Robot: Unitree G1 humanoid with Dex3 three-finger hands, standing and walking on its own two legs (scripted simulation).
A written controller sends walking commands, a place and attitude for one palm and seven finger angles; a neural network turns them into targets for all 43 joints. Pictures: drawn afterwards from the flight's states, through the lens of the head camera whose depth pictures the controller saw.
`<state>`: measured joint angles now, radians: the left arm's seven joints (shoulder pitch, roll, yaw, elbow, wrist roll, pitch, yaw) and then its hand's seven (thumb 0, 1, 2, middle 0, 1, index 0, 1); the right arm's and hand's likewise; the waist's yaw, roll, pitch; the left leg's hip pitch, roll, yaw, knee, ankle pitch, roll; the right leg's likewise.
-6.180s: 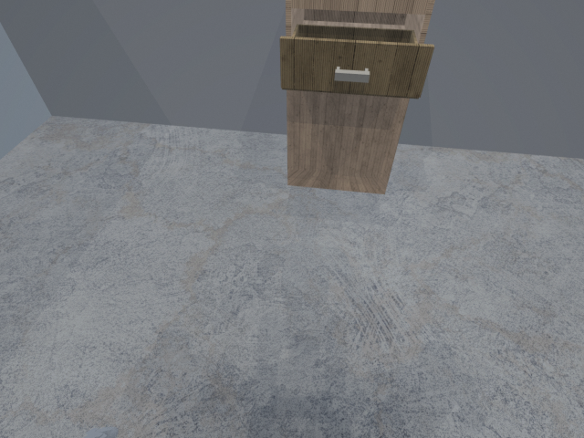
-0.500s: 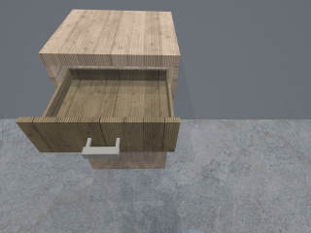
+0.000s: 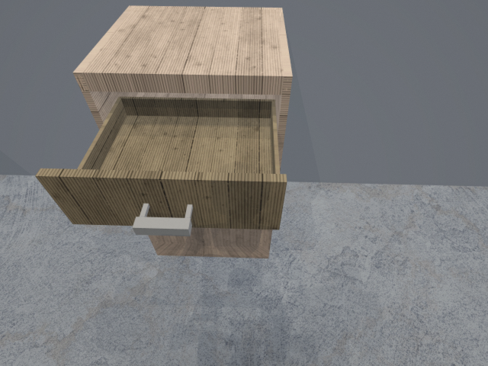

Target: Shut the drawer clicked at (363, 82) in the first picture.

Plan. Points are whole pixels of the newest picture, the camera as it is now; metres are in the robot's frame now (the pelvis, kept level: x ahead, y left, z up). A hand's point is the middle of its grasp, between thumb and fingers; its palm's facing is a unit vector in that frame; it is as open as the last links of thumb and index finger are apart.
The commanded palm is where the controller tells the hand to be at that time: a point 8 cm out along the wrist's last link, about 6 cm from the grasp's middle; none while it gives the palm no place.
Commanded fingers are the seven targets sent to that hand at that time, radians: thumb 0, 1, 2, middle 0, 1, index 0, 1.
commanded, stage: come to a stop and stand still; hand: left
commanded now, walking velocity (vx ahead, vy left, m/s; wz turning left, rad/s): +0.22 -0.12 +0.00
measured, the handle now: (165, 217) +0.37 +0.19 +0.00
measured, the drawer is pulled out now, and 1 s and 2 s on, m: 0.28 0.28 0.28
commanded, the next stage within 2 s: look again from close up in 0.92 s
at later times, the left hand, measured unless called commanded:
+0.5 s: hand out of the picture -0.03 +0.17 -0.17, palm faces -0.01 -0.98 -0.18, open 7.4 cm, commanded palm none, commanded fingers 0.00 0.90 0.90 -0.20 -0.30 -0.20 -0.30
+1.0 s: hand out of the picture -0.02 +0.12 -0.17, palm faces +0.05 -0.98 -0.17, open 7.3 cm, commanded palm none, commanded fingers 0.00 0.90 0.90 -0.20 -0.30 -0.20 -0.30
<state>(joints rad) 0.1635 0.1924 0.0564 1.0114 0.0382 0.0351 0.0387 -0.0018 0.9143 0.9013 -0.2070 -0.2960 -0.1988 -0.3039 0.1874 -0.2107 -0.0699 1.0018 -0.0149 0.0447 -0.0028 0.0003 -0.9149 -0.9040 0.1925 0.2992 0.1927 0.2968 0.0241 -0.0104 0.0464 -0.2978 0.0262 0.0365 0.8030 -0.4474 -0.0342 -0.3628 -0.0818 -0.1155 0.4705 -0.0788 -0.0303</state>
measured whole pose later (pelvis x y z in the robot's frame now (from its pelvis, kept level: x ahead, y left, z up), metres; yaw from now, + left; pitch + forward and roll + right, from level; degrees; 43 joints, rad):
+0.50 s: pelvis -0.02 +0.00 +0.01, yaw -1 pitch +2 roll +2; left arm 0.30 0.15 0.03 1.12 0.01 0.02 0.01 0.01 0.91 0.90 -0.20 -0.30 -0.19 -0.30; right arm 0.38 -0.10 -0.03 1.13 -0.02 -0.01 -0.04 0.00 -0.91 -0.90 0.20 0.30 0.20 0.30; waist -0.04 -0.03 0.02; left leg -0.22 0.01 0.06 0.42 -0.23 -0.02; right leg -0.21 -0.04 -0.04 0.50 -0.31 0.01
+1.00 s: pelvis +0.00 -0.04 +0.01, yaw +0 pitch -1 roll +1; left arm 0.29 0.11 0.00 1.16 0.00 -0.01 0.04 0.01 0.92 0.90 -0.20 -0.30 -0.20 -0.30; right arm 0.22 -0.15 -0.01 1.16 -0.01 0.00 -0.05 0.01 -0.93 -0.90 0.19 0.30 0.20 0.30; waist 0.01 0.00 0.04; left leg -0.14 0.06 0.04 0.41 -0.24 -0.06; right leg -0.08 0.04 -0.08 0.41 -0.31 -0.06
